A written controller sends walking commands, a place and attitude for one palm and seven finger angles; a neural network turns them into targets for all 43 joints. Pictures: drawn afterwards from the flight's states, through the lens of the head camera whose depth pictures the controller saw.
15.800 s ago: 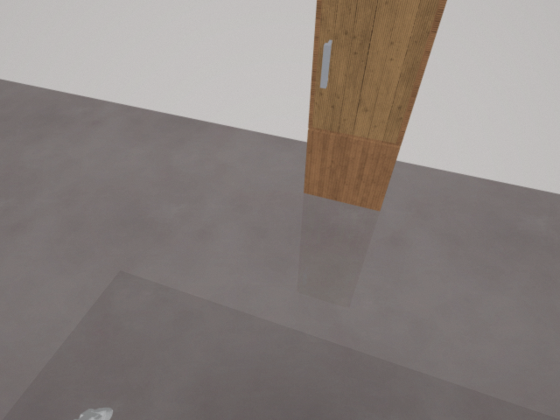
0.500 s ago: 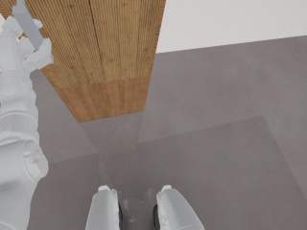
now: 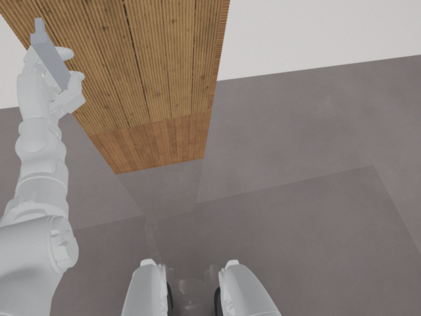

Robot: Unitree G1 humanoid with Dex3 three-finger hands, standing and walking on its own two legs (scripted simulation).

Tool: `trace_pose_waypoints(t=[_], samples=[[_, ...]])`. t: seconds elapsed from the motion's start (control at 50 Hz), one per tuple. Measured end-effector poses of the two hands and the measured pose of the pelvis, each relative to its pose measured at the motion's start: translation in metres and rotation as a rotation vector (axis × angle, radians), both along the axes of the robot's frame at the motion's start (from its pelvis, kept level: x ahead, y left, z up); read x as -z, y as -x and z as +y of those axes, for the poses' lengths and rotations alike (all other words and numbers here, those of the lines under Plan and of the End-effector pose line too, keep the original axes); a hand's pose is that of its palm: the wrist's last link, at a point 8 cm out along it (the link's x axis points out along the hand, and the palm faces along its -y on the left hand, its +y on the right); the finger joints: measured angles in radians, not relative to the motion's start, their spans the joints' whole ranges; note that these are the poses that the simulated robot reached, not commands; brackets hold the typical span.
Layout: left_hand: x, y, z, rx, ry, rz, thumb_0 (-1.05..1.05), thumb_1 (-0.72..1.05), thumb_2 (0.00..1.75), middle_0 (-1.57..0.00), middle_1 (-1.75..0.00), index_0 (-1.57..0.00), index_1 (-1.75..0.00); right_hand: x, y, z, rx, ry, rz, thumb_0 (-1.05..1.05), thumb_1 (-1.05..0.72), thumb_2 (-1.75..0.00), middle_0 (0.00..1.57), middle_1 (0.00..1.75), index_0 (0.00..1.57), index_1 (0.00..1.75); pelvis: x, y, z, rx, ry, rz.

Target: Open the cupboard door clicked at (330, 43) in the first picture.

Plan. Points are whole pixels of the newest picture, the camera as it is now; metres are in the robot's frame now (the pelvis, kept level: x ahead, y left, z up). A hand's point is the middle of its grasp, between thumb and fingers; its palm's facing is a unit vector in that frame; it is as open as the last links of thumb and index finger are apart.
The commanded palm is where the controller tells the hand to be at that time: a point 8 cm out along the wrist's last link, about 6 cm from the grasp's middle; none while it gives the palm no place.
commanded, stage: pull the door open along its arc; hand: left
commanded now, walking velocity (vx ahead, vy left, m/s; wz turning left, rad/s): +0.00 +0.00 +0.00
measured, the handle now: (60, 65) +0.56 +0.24 +0.06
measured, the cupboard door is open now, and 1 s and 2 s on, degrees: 4 47 49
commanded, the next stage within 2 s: open thumb and fingers to let go in 0.78 s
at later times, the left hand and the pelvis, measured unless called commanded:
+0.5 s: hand (128, 143) +0.40 +0.11 +0.06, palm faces +0.53 -0.85 +0.00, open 6.3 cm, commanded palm +0.33 +0.13 +0.05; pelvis +0.02 -0.01 +0.02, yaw +3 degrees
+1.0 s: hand (173, 167) +0.36 +0.04 +0.06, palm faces +0.49 -0.87 -0.06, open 6.3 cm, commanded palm +0.30 +0.07 +0.05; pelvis +0.01 -0.05 +0.02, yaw +6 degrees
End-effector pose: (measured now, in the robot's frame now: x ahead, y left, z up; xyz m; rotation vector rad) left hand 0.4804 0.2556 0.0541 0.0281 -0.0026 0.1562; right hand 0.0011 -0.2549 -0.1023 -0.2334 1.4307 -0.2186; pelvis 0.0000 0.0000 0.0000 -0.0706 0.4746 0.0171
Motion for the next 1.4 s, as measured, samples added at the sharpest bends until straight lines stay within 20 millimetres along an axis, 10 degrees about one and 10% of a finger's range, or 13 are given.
trace_pose_waypoints(t=[0.18, 0.42, 0.9, 1.1, 1.4], samples=[[0.000, 0.050, -0.024, 0.015, 0.016, -0.004, 0.02, 0.69, 0.77, -0.30, -1.32, -0.29, -1.32, -0.010, -0.049, 0.002, -0.029, -0.039, -0.123, 0.00, -0.91, -0.90, 0.20, 0.30, 0.20, 0.30, -0.016, -0.013, -0.001, -0.002, -0.020, -0.046], [0.000, 0.106, -0.092, -0.420, 0.068, -0.017, 0.02, 0.70, 0.81, -0.30, -1.30, -0.31, -1.28, -0.011, -0.134, 0.015, -0.203, -0.103, -0.312, 0.00, -0.91, -0.90, 0.20, 0.30, 0.20, 0.30, -0.019, -0.018, -0.009, -0.023, -0.044, -0.077], [-0.007, 0.175, -0.184, -0.281, -0.023, 0.053, 0.02, 0.67, 0.75, -0.30, -1.31, -0.33, -1.34, -0.020, -0.190, 0.017, -0.310, -0.187, -0.531, 0.01, -0.91, -0.90, 0.20, 0.30, 0.20, 0.30, -0.027, -0.016, -0.047, -0.066, -0.087, -0.152], [-0.005, 0.165, -0.174, -0.371, -0.011, 0.027, 0.02, 0.54, 0.74, -0.37, -1.31, -0.37, -1.32, -0.008, -0.188, 0.000, -0.321, -0.159, -0.505, 0.01, -0.91, -0.90, 0.20, 0.30, 0.20, 0.30, -0.020, -0.011, -0.056, -0.077, -0.099, -0.132], [0.002, 0.164, -0.172, -0.345, -0.003, 0.033, 0.01, -0.26, 0.40, -0.33, -1.21, -0.34, -1.22, 0.001, -0.148, -0.010, -0.256, -0.120, -0.393, 0.01, -0.91, -0.90, 0.20, 0.30, 0.20, 0.30, -0.020, -0.010, -0.048, -0.066, -0.090, -0.122]])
